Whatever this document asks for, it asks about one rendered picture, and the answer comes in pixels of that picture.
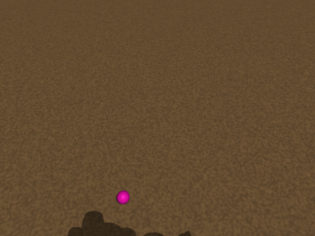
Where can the ball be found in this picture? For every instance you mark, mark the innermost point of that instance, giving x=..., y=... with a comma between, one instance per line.
x=123, y=197

